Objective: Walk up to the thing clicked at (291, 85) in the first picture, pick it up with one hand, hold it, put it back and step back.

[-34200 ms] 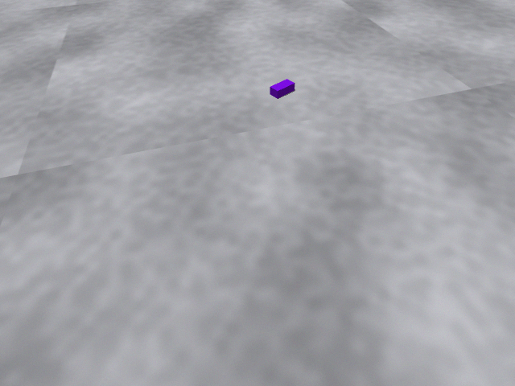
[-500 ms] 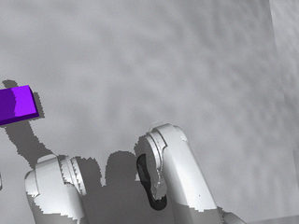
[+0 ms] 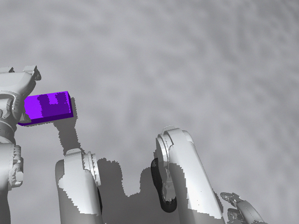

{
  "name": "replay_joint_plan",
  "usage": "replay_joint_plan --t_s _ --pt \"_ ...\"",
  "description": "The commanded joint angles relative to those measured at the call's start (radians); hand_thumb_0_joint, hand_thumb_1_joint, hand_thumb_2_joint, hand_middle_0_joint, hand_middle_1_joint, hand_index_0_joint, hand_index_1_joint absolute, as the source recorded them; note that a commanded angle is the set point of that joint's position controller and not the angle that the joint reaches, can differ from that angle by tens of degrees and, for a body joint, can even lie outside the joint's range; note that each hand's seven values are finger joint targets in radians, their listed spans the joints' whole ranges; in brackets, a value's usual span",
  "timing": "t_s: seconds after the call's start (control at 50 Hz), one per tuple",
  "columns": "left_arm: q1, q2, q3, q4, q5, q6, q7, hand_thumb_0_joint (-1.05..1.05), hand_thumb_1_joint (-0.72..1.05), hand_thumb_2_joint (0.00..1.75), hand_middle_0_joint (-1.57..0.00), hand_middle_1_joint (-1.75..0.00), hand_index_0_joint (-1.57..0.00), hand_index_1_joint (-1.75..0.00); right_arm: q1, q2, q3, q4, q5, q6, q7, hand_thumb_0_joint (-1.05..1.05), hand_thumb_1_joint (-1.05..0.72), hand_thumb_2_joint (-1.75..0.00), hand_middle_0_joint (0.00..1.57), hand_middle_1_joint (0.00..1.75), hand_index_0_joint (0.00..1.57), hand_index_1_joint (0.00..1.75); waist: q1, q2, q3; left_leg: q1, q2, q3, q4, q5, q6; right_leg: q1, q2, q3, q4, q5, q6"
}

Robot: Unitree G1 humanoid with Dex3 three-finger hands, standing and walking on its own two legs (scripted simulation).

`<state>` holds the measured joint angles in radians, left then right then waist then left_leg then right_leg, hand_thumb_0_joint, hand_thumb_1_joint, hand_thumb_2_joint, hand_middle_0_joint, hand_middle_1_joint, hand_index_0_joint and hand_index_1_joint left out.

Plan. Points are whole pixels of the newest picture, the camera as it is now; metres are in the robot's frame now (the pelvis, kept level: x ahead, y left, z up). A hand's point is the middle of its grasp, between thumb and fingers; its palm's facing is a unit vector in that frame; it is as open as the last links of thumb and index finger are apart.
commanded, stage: withdraw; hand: left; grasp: from above
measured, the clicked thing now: (44, 108) +0.52 +0.26 -0.33
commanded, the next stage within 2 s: home in 0.12 s
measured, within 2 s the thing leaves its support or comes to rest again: neither
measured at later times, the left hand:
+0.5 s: hand (1, 96) +0.49 +0.30 -0.12, palm faces -0.41 -0.14 -0.90, open 12.4 cm
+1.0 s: hand out of the picture +0.32 +0.24 +0.09, palm faces -0.16 -0.80 -0.58, open 7.4 cm
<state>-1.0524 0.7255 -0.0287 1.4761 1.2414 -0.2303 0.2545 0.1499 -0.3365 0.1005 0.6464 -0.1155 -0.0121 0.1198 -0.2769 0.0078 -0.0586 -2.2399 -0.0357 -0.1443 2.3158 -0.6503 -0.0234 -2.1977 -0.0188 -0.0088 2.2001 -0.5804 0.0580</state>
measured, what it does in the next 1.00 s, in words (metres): rises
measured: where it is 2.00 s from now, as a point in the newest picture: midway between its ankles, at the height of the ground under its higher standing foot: (132, 208)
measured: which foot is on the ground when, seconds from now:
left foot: down 0.00-1.00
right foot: down 0.00-1.00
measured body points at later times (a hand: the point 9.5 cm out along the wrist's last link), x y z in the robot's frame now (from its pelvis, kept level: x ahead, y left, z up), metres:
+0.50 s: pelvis +0.02 +0.01 +0.01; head +0.25 +0.06 +0.40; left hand +0.51 +0.30 -0.07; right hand +0.04 -0.26 -0.10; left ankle +0.09 +0.13 -0.32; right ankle +0.13 -0.15 -0.32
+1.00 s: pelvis +0.02 +0.00 +0.19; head +0.16 +0.04 +0.62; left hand +0.32 +0.28 +0.13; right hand +0.25 -0.23 +0.10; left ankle +0.09 +0.13 -0.32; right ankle +0.13 -0.15 -0.32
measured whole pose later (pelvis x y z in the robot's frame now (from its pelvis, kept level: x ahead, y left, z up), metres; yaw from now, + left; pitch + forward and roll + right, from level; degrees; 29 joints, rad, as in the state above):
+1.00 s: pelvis +0.02 +0.00 +0.19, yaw +4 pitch +28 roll -5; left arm -0.11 0.38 0.01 0.35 0.33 0.19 0.05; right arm 0.06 -0.24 0.01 0.55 0.03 -0.03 -0.01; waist -0.06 0.03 -0.21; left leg -1.59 0.00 -0.10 1.73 -0.63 -0.02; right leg -1.56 -0.04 -0.02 1.64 -0.57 0.06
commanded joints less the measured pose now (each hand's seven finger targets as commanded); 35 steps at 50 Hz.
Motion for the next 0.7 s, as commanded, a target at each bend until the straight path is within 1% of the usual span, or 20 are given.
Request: replay_joint_plan --t_s 0.0,0.06,0.08,0.12,0.16,0.18,0.2,0.24,0.26,0.32,0.36,0.38,0.4,0.48,0.5,0.54,0.58,0.62,0.66,0.68 --pt "-0.412 0.303 0.075 -0.078 0.043 -0.029 0.133 0.0 -0.48 0.98 -0.11 -0.99 -0.11 -0.99 0.201 -0.211 -0.058 -0.002 -0.024 -0.025 -0.016 0.0 -0.9 -0.9 0.2 0.3 0.2 0.3 -0.051 0.256 -0.577 0.357 -0.013 0.111 -0.217 0.005 0.048 0.29 0.035 -0.111 -0.182 -0.023 -0.095" --pt "-0.458 0.336 0.106 -0.083 0.071 -0.024 0.189 0.0 -0.49 0.98 -0.1 -1.0 -0.11 -0.99 0.229 -0.224 -0.061 0.009 -0.041 -0.048 -0.016 0.0 -0.9 -0.9 0.2 0.3 0.2 0.3 -0.059 0.317 -0.629 0.407 -0.009 0.114 -0.204 0.033 0.044 0.27 0.032 -0.127 -0.163 0.017 -0.092" --pt "-0.484 0.373 0.132 -0.121 0.073 -0.021 0.206 0.0 -0.5 0.99 -0.1 -1.0 -0.1 -0.99 0.234 -0.24 -0.064 0.006 -0.042 -0.053 -0.017 0.0 -0.9 -0.9 0.2 0.3 0.2 0.3 -0.044 0.36 -0.672 0.44 -0.009 0.112 -0.206 0.052 0.041 0.257 0.029 -0.133 -0.152 0.043 -0.093" --pt "-0.435 0.384 0.159 -0.144 0.075 0.002 0.226 0.0 -0.52 0.99 -0.08 -1.01 -0.08 -1.0 0.244 -0.243 -0.077 0.003 -0.048 -0.062 -0.012 0.0 -0.9 -0.9 0.2 0.3 0.2 0.3 -0.037 0.411 -0.699 0.469 -0.008 0.118 -0.208 0.08 0.035 0.262 0.023 -0.138 -0.133 0.072 -0.095" --pt "-0.382 0.397 0.187 -0.214 0.059 0.032 0.23 0.0 -0.51 0.99 -0.09 -0.99 -0.1 -0.99 0.247 -0.248 -0.096 -0.003 -0.041 -0.063 -0.009 0.0 -0.9 -0.9 0.2 0.3 0.2 0.3 -0.007 0.455 -0.788 0.521 -0.008 0.122 -0.219 0.128 0.029 0.282 0.019 -0.137 -0.122 0.112 -0.101" --pt "-0.359 0.396 0.186 -0.239 0.044 0.047 0.223 0.0 -0.43 0.91 -0.17 -0.91 -0.18 -0.91 0.248 -0.247 -0.104 -0.001 -0.035 -0.061 -0.007 0.0 -0.88 -0.89 0.2 0.3 0.2 0.3 0.005 0.478 -0.842 0.556 -0.007 0.125 -0.223 0.154 0.027 0.306 0.02 -0.133 -0.116 0.135 -0.106" --pt "-0.332 0.387 0.187 -0.263 0.03 0.066 0.21 0.0 -0.46 0.95 -0.12 -0.97 -0.13 -0.96 0.26 -0.24 -0.113 0.001 -0.027 -0.059 -0.003 0.0 -0.9 -0.9 0.2 0.3 0.2 0.3 0.006 0.475 -0.874 0.577 -0.005 0.128 -0.225 0.187 0.028 0.336 0.02 -0.13 -0.12 0.169 -0.104" --pt "-0.323 0.345 0.162 -0.251 0.007 0.096 0.175 0.0 -0.3 0.91 -0.24 -0.81 -0.22 -0.8 0.286 -0.225 -0.119 0.03 -0.015 -0.049 0.004 0.0 -0.88 -0.89 0.2 0.3 0.2 0.3 -0.004 0.439 -0.831 0.533 -0.005 0.133 -0.231 0.179 0.036 0.343 0.022 -0.126 -0.137 0.172 -0.102" --pt "-0.33 0.349 0.162 -0.265 -0.012 0.103 0.157 0.0 -0.38 0.91 -0.16 -0.89 -0.17 -0.88 0.286 -0.222 -0.122 0.035 -0.011 -0.042 0.003 0.0 -0.9 -0.9 0.2 0.3 0.2 0.3 -0.003 0.412 -0.833 0.51 -0.004 0.131 -0.232 0.169 0.043 0.357 0.026 -0.126 -0.152 0.167 -0.098" --pt "-0.207 0.29 0.147 -0.251 -0.059 0.123 0.086 0.0 -0.14 0.84 -0.22 -0.65 -0.2 -0.64 0.311 -0.233 -0.139 0.051 0.005 -0.027 0.002 0.0 -0.89 -0.9 0.2 0.3 0.2 0.3 0.013 0.361 -0.737 0.497 -0.009 0.114 -0.254 0.182 0.037 0.312 0.019 -0.133 -0.169 0.152 -0.108" --pt "-0.18 0.289 0.157 -0.351 -0.089 0.126 0.034 0.0 0.02 0.79 -0.21 -0.49 -0.19 -0.5 0.321 -0.229 -0.153 0.035 0.021 -0.011 0.002 0.0 -0.89 -0.9 0.2 0.3 0.2 0.3 0.043 0.366 -0.8 0.567 -0.01 0.108 -0.287 0.219 0.032 0.356 0.016 -0.126 -0.189 0.171 -0.11" --pt "-0.172 0.298 0.165 -0.423 -0.112 0.123 0.01 0.0 0.1 0.74 -0.19 -0.41 -0.18 -0.42 0.313 -0.225 -0.163 0.019 0.03 -0.002 0.002 0.0 -0.89 -0.9 0.2 0.3 0.2 0.3 0.068 0.383 -0.851 0.588 -0.009 0.111 -0.309 0.233 0.032 0.398 0.016 -0.121 -0.201 0.181 -0.11" --pt "-0.089 0.266 0.168 -0.409 -0.137 0.127 -0.016 0.0 0.18 0.73 -0.18 -0.38 -0.18 -0.38 0.321 -0.228 -0.171 0.008 0.036 0.005 0.005 0.0 -0.89 -0.9 0.2 0.3 0.2 0.3 0.067 0.335 -0.819 0.578 -0.012 0.105 -0.321 0.229 0.034 0.42 0.012 -0.121 -0.222 0.18 -0.106" --pt "0.077 0.184 0.172 -0.635 -0.277 0.132 -0.098 0.0 0.5 0.72 -0.17 -0.25 -0.17 -0.26 0.275 -0.216 -0.194 -0.04 0.068 0.029 -0.003 0.0 -0.9 -0.9 0.2 0.3 0.2 0.3 0.112 0.298 -0.818 0.666 -0.011 0.057 -0.417 0.216 0.027 0.43 0.006 -0.114 -0.283 0.161 -0.105" --pt "0.125 0.147 0.161 -0.672 -0.313 0.14 -0.116 0.0 0.58 0.78 -0.18 -0.27 -0.18 -0.27 0.259 -0.212 -0.197 -0.048 0.072 0.034 -0.004 0.0 -0.9 -0.9 0.2 0.3 0.2 0.3 0.112 0.27 -0.777 0.67 -0.01 0.045 -0.435 0.199 0.027 0.423 0.007 -0.114 -0.306 0.146 -0.106" --pt "0.133 0.148 0.181 -0.866 -0.394 0.15 -0.138 0.0 0.74 0.87 -0.19 -0.29 -0.19 -0.29 0.227 -0.189 -0.206 -0.074 0.087 0.041 -0.012 0.0 -0.9 -0.9 0.2 0.3 0.2 0.3 0.138 0.274 -0.836 0.707 -0.003 0.046 -0.483 0.179 0.033 0.486 0.009 -0.1 -0.343 0.148 -0.1" --pt "0.259 0.074 0.161 -0.86 -0.466 0.178 -0.159 0.0 0.9 0.9 -0.2 -0.3 -0.2 -0.3 0.183 -0.173 -0.206 -0.082 0.094 0.041 -0.022 0.0 -0.9 -0.9 0.2 0.3 0.2 0.3 0.14 0.218 -0.756 0.704 0.003 0.051 -0.521 0.132 0.039 0.507 0.011 -0.093 -0.391 0.122 -0.095" --pt "0.304 0.007 0.119 -0.973 -0.533 0.194 -0.179 0.0 0.9 0.9 -0.2 -0.3 -0.2 -0.3 0.154 -0.151 -0.208 -0.091 0.102 0.035 -0.033 0.0 -0.9 -0.9 0.2 0.3 0.2 0.3 0.139 0.198 -0.723 0.715 0.012 0.049 -0.572 0.081 0.044 0.541 0.011 -0.086 -0.438 0.093 -0.09" --pt "0.371 0.019 0.145 -1.019 -0.589 0.217 -0.185 0.0 0.9 0.9 -0.2 -0.3 -0.2 -0.3 0.121 -0.145 -0.209 -0.102 0.108 0.028 -0.045 0.0 -0.9 -0.9 0.2 0.3 0.2 0.3 0.165 0.194 -0.709 0.759 0.022 0.048 -0.623 0.054 0.045 0.588 0.011 -0.08 -0.475 0.078 -0.086" --pt "0.388 -0.013 0.125 -1.077 -0.616 0.224 -0.191 0.0 0.9 0.9 -0.2 -0.3 -0.2 -0.3 0.11 -0.147 -0.211 -0.109 0.112 0.025 -0.052 0.0 -0.9 -0.9 0.2 0.3 0.2 0.3 0.161 0.194 -0.711 0.788 0.024 0.039 -0.65 0.058 0.042 0.593 0.006 -0.078 -0.488 0.086 -0.085"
